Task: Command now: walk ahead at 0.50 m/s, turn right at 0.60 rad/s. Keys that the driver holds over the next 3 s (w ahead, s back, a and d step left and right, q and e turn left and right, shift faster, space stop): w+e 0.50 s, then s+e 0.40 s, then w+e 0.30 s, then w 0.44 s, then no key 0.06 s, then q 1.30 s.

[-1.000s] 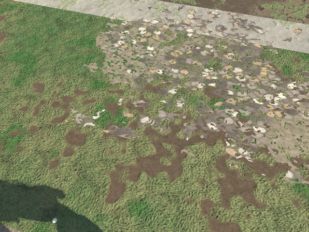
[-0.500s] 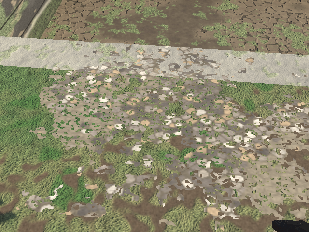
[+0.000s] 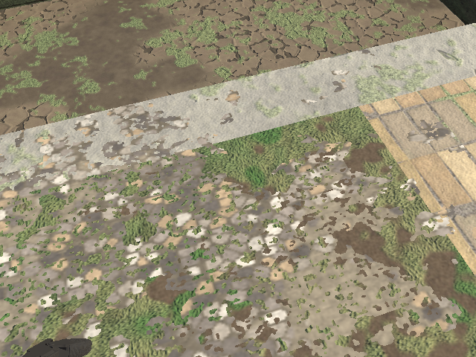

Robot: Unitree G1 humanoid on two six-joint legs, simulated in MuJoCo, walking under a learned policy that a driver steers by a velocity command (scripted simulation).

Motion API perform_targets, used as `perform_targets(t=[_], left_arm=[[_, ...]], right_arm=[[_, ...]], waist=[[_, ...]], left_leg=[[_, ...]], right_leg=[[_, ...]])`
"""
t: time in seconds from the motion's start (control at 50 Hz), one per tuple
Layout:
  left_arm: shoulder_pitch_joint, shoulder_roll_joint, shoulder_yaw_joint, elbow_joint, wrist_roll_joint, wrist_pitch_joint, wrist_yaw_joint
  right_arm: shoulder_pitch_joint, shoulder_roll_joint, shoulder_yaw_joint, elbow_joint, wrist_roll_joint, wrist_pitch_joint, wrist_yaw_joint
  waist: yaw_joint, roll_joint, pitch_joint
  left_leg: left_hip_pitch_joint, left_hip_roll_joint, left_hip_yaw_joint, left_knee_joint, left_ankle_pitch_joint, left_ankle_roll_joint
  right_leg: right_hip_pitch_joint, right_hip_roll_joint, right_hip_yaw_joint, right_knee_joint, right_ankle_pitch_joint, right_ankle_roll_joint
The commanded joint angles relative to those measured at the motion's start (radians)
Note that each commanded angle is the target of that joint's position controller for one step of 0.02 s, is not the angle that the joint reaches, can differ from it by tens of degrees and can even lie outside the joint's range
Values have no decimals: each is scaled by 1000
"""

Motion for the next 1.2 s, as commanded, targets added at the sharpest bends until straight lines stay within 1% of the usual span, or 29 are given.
perform_targets(t=[0.02,0.06,0.14,0.22,0.3,0.36,0.4,0.42,0.44,0.46,0.48,0.5,0.54,0.58,0.64,0.76,0.82,0.84,0.86,0.88,0.9,0.94,0.96,1.0,1.1,1.14,1.16,1.18,1.2], left_arm=[[243,170,52,-5,4,-32,7],[130,120,32,-29,19,-32,14],[128,140,36,-14,17,-38,36],[184,157,41,21,9,-30,53],[249,155,43,60,-2,-23,56],[249,148,44,70,0,-12,60],[234,105,30,64,5,-7,57],[242,46,7,47,19,-9,53],[384,-7,-10,23,-11,-18,53],[374,99,5,47,-20,-20,57],[259,156,22,38,-15,-15,56],[197,154,24,26,-3,-10,58],[153,129,33,8,7,-2,56],[183,82,28,8,6,16,60],[164,40,12,-13,10,28,54],[89,76,27,-38,13,37,-5],[192,127,60,-22,19,32,-11],[249,187,81,-16,27,25,7],[238,277,89,-46,37,24,34],[189,262,68,-84,68,14,32],[143,221,65,-94,54,13,22],[74,159,50,-80,7,25,29],[44,152,46,-78,0,36,38],[13,154,47,-90,21,47,53],[35,181,62,-83,11,46,69],[9,169,59,-87,1,55,71],[-23,145,53,-100,0,57,72],[-6,67,36,-97,-5,59,72],[-7,51,31,-135,-5,45,64]], right_arm=[[-110,-124,-8,-154,15,-76,9],[-87,-131,-18,-136,-22,-68,3],[-107,-86,-9,-145,-36,-32,3],[-265,-41,11,-185,-31,-33,12],[-340,-68,4,-215,-13,-45,26],[-302,-99,-12,-212,-10,-56,30],[-149,-130,-35,-178,-19,-64,20],[-2,-181,-49,-167,-36,-68,12],[88,-258,-69,-133,-45,-54,15],[75,-168,-51,-144,-17,-49,21],[32,-107,-35,-154,-14,-43,15],[-17,-90,-27,-158,-25,-35,12],[-87,-57,-14,-153,-44,-32,4],[-113,-55,-15,-139,-37,-36,1],[-130,-116,-37,-120,-24,-16,-15],[-155,-139,-43,-101,9,28,-33],[-172,-130,-42,-103,29,37,-35],[-115,-107,-33,-94,11,34,-29],[-71,-22,-2,-124,-59,37,-18],[-15,-43,6,-111,-42,42,-7],[-52,-110,-9,-97,-16,59,-8],[-97,-114,-17,-96,-20,80,-25],[-113,-114,-19,-107,-22,87,-28],[-115,-94,-15,-116,-18,87,-18],[-76,-73,-11,-107,-19,59,2],[6,-72,-15,-79,-18,48,8],[98,-84,-21,-44,-28,44,6],[167,-137,-36,-23,-31,40,-2],[92,-223,-50,-59,-55,32,0]], waist=[[126,-55,-222],[47,-46,-149],[25,-39,-106],[85,-63,-64],[113,-76,-56],[85,-114,-65],[5,-116,-139],[-52,-17,-281],[5,323,-410],[-14,246,-357],[-43,145,-228],[-30,77,-155],[19,87,-59],[53,115,-69],[57,129,-125],[42,112,-145],[107,73,-163],[127,-33,-193],[66,-322,-241],[50,-282,-421],[80,-151,-418],[48,-34,-311],[29,-66,-262],[13,-161,-223],[11,-182,-217],[-37,-173,-179],[-81,-154,-154],[-80,51,-148],[-31,251,-71]], left_leg=[[-631,10,-140,238,105,42],[-492,56,-149,108,193,26],[-430,34,-114,-60,294,-33],[-361,-24,-106,-369,558,-50],[-306,-56,-135,-503,600,-31],[-259,-62,-146,-539,471,7],[-27,-50,-126,-587,452,59],[231,110,-278,-566,407,121],[546,338,-759,-673,171,290],[523,357,-873,-732,-68,282],[406,314,-710,-748,-57,237],[285,272,-573,-758,74,210],[101,209,-353,-763,569,200],[50,183,-203,-741,966,210],[80,192,-92,-750,1108,231],[84,178,43,-697,894,186],[43,145,78,-467,866,131],[-45,68,104,-288,723,65],[-328,-63,126,52,-108,-20],[-400,-128,-94,282,-238,-40],[-399,-95,-160,329,-175,-33],[-422,-40,-163,189,5,-17],[-382,-36,-149,96,66,-18],[-296,-76,-101,-48,106,-19],[-82,-115,-75,-333,88,11],[45,-114,-54,-492,178,50],[160,-88,-51,-602,196,77],[255,114,-263,-712,37,115],[158,331,-642,-855,-248,214]], right_leg=[[672,-297,594,-355,-102,-231],[449,-229,449,-382,94,-198],[280,-184,343,-423,246,-206],[214,-118,279,-411,140,-145],[265,-147,359,-348,52,-119],[344,-176,441,-252,72,-98],[315,-113,416,-98,149,-52],[200,-51,339,175,31,-13],[-154,86,208,508,-408,61],[-282,2,230,647,-396,77],[-314,-34,211,678,-302,85],[-284,-68,175,662,-232,90],[-194,-100,168,588,-193,107],[-139,-95,121,505,-230,132],[-123,-96,74,328,-95,153],[65,-78,21,16,108,107],[239,-17,-16,-163,157,42],[386,-43,55,-241,466,-9],[589,-316,412,-182,1108,-145],[620,-475,635,-193,1112,-326],[564,-412,553,-205,968,-295],[428,-268,438,-267,302,-161],[324,-221,422,-317,22,-135],[221,-165,425,-394,-244,-119],[112,-146,454,-421,-410,-98],[14,-112,447,-404,-472,-59],[-91,-59,399,-346,-483,0],[-236,31,271,-20,-475,52],[-418,102,172,230,-344,64]])
Next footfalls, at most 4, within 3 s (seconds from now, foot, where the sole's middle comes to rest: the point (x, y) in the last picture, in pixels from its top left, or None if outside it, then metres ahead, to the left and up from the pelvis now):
0.42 left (212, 352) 0.44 0.10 -0.75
0.84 right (318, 323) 0.50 -0.19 -0.75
1.18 left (233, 307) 0.56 0.04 -0.75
1.60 right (371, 314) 0.52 -0.34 -0.75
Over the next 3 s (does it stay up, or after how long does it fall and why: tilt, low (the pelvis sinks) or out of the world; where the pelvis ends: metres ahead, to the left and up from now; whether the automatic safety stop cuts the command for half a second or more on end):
stays up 0.67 -0.35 0.01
